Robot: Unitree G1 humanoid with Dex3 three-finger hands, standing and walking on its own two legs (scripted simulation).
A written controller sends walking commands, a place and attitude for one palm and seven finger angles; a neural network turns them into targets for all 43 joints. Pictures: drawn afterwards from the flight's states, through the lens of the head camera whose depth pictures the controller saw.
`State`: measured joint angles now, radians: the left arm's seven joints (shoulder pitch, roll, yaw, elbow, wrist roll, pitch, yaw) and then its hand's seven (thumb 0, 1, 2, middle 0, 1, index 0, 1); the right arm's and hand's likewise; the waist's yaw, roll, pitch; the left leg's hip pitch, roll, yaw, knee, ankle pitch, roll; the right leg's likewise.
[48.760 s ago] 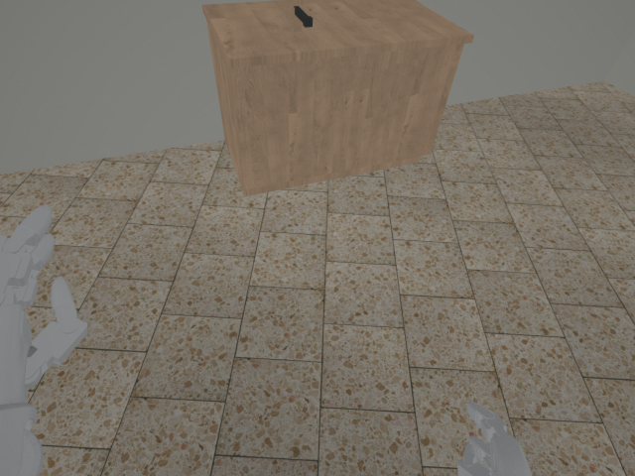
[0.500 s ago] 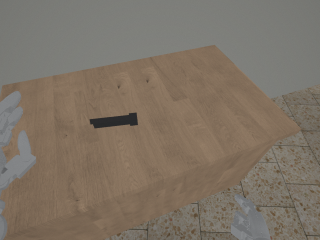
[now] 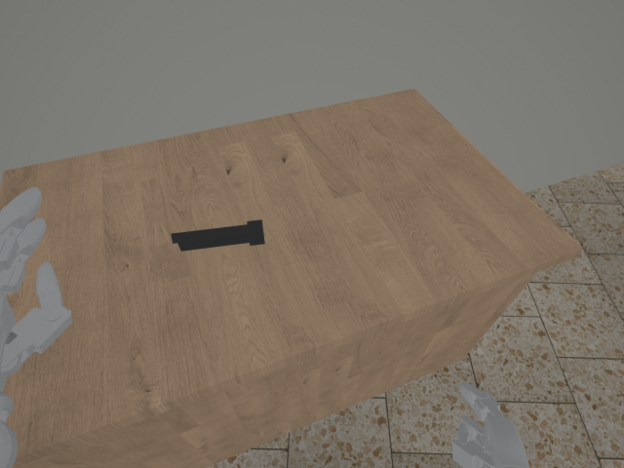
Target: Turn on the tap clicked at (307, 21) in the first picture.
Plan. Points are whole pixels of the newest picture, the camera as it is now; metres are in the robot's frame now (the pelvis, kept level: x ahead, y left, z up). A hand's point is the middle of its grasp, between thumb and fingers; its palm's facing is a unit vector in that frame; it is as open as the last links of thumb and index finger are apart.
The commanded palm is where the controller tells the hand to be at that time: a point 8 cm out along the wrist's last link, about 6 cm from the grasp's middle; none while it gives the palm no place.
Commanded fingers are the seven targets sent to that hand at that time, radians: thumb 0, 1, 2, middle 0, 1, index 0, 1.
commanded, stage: shuffle to correct the standing spot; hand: left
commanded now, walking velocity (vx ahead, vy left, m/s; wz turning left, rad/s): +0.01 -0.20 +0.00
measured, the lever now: (255, 232) +0.46 +0.12 +0.00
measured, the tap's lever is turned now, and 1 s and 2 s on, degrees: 79 79 79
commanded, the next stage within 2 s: come to a stop and stand still in 0.54 s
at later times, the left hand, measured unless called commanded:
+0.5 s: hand (67, 313) +0.22 +0.24 +0.16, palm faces +0.32 -0.85 -0.41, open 7.4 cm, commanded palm +0.17 +0.28 +0.18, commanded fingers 0.00 0.90 0.90 -0.20 -0.30 -0.20 -0.30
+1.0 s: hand (71, 341) +0.20 +0.23 +0.15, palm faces +0.22 -0.88 -0.43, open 7.5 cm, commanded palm +0.15 +0.29 +0.18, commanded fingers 0.00 0.90 0.90 -0.20 -0.30 -0.20 -0.30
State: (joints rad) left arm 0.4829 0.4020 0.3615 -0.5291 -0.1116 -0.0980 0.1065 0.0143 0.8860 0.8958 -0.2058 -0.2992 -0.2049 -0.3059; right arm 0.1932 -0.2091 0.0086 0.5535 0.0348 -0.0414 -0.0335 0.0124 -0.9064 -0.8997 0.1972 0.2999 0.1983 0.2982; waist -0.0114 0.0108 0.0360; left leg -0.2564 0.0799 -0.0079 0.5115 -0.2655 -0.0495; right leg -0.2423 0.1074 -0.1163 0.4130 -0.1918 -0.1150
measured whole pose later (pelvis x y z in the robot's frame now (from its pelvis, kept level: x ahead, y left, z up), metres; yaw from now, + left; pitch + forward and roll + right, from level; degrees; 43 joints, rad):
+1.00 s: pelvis -0.02 +0.02 +0.00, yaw -2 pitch -1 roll +0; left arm 0.52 0.38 0.31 -0.48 -0.07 -0.21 0.06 0.01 0.88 0.90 -0.21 -0.30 -0.21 -0.31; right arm 0.25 -0.23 -0.01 0.59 0.03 -0.14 -0.03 0.01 -0.91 -0.90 0.20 0.30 0.20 0.30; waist -0.01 0.01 0.07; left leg -0.26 0.02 0.00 0.55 -0.28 0.02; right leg -0.28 0.08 -0.07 0.47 -0.19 -0.09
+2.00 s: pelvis -0.01 +0.08 +0.01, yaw -1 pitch -1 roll -1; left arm 0.45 0.38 0.36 -0.50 -0.05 -0.23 0.10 0.01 0.88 0.90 -0.21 -0.30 -0.21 -0.31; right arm 0.21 -0.20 0.02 0.58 0.01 -0.13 -0.03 0.01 -0.91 -0.90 0.20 0.30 0.20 0.30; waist 0.02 -0.03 0.06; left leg -0.19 -0.05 0.01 0.45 -0.24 0.06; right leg -0.21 0.01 -0.06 0.39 -0.16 -0.01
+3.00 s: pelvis +0.00 +0.00 +0.00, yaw -1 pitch +0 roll +0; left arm 0.45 0.38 0.36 -0.51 -0.10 -0.15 0.09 0.01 0.89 0.90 -0.21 -0.30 -0.20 -0.31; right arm 0.19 -0.21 0.00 0.56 0.02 -0.09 -0.03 0.01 -0.91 -0.90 0.20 0.30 0.20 0.30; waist 0.01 -0.01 0.04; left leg -0.22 0.04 -0.03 0.48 -0.27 -0.04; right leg -0.23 0.10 -0.09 0.41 -0.19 -0.11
